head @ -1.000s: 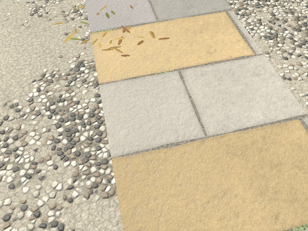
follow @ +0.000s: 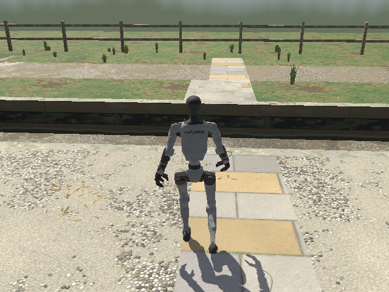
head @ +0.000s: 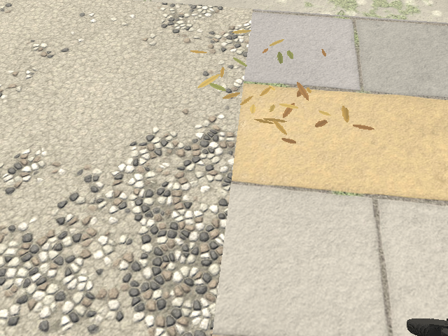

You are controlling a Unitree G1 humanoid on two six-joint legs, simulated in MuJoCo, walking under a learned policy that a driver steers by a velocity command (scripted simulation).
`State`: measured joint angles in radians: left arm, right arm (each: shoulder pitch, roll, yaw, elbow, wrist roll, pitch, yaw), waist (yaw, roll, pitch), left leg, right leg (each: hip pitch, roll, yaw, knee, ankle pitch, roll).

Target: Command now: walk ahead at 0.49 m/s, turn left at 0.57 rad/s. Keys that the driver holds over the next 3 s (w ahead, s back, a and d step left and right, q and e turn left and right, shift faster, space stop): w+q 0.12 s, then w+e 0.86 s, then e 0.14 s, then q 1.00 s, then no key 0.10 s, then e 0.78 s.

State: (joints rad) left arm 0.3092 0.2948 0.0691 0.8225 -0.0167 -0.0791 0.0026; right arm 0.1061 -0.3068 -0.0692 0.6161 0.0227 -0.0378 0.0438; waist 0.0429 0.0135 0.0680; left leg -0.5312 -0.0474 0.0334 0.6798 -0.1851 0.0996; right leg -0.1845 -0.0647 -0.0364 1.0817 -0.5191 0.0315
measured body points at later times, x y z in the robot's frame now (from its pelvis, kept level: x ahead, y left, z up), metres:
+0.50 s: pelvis +0.30 -0.03 +0.01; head +0.34 -0.03 +0.45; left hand +0.51 +0.22 -0.08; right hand +0.35 -0.33 -0.11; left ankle +0.11 +0.07 -0.70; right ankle +0.43 -0.12 -0.71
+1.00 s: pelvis +0.60 -0.03 +0.01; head +0.62 -0.03 +0.46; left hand +0.71 +0.25 -0.11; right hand +0.76 -0.32 -0.05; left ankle +0.72 +0.06 -0.71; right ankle +0.43 -0.11 -0.69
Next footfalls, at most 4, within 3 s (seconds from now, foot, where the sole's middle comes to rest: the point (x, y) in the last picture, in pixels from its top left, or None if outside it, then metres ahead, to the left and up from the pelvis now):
0.48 right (283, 322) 0.46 -0.12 -0.75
0.96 left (227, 226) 0.76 0.05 -0.75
1.36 right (313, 223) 0.79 -0.23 -0.75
1.72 left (232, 212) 0.81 0.04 -0.75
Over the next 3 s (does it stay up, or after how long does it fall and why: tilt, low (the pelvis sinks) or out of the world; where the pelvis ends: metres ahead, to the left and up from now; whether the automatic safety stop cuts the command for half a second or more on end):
stays up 0.74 -0.11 0.03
